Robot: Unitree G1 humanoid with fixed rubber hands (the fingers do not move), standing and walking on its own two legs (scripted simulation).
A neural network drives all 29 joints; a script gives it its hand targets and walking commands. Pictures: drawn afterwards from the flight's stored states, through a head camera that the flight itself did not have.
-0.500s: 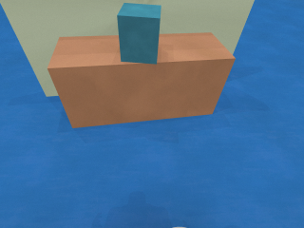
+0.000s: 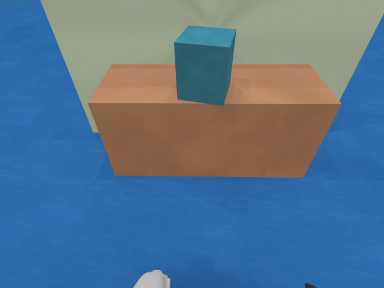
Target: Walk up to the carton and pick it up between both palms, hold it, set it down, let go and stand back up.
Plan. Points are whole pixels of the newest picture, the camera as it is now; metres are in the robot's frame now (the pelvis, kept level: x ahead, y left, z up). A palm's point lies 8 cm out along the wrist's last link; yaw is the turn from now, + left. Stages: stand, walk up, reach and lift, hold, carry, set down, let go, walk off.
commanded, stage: walk up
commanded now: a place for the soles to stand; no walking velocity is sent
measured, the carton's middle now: (205, 65) +1.11 -0.01 -0.03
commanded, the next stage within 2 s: none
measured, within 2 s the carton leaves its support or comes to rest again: neither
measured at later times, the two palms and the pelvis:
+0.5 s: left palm (89, 230) +0.29 +0.30 -0.12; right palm (306, 270) +0.21 -0.24 -0.08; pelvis +0.20 +0.04 +0.00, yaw -1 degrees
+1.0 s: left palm (133, 186) +0.42 +0.21 -0.10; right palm (304, 179) +0.48 -0.32 -0.11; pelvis +0.39 -0.06 +0.00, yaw -5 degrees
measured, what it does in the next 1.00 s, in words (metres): walks ahead: left foot, then right foot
